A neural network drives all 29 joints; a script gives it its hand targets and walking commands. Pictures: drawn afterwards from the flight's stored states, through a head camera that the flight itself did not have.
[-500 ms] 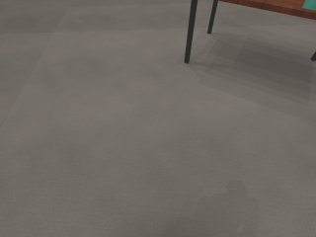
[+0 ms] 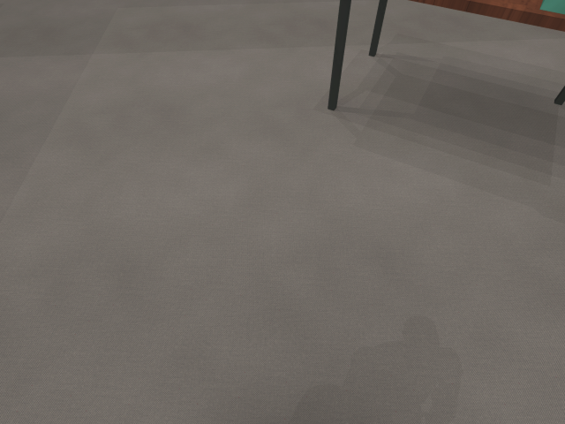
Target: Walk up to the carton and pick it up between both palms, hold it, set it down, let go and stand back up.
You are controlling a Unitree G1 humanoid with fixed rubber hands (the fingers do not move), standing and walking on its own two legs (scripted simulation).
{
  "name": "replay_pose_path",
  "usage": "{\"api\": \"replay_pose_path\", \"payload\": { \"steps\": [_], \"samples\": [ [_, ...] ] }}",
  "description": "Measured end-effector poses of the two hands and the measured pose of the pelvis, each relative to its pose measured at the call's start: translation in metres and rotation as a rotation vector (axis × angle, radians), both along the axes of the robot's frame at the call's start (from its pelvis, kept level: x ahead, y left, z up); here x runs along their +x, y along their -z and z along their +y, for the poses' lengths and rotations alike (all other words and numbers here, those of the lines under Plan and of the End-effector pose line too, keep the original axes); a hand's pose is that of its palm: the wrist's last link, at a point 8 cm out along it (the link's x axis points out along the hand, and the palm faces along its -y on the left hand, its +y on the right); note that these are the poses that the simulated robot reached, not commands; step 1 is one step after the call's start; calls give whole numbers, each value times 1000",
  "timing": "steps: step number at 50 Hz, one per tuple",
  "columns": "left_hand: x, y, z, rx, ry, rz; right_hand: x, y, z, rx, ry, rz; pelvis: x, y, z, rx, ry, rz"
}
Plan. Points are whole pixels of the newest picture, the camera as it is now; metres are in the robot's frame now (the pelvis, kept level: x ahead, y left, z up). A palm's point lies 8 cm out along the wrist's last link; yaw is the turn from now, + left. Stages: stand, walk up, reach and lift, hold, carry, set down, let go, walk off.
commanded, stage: stand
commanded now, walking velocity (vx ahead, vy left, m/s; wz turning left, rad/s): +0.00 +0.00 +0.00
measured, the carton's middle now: out of the picture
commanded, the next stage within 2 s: none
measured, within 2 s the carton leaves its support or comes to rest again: neither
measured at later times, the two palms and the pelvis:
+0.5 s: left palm out of the picture -0.04 +0.19 -0.15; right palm out of the picture -0.04 -0.19 -0.15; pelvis +0.00 +0.00 +0.00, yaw +0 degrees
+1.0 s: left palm out of the picture -0.08 +0.18 -0.15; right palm out of the picture -0.07 -0.20 -0.14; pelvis -0.02 +0.00 +0.00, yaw +0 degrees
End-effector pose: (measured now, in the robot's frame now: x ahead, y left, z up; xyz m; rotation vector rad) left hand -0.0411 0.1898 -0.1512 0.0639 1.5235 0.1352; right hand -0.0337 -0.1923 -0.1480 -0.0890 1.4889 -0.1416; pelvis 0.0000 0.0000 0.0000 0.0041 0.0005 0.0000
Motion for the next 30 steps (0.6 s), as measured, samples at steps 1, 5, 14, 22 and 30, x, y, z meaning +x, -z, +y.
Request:
{"api": "replay_pose_path", "payload": {
  "steps": [1,5,14,22,30],
  "samples": [
    [-1,0,1,4,0,5,-1,0,1,3,1,2,0,0,0,2,1,3],
    [-5,-3,6,18,2,26,-1,-1,0,3,3,8,1,-1,1,3,-1,6],
    [-1,-2,10,34,4,4,5,0,-6,-9,-1,-25,4,0,0,6,-6,-10],
    [4,-1,6,34,8,-22,-5,1,-1,3,5,-10,0,0,-3,7,-2,-23],
    [-8,-3,-8,1,4,-7,-19,1,1,21,0,21,-8,-1,-5,2,-2,-17]
  ]
}}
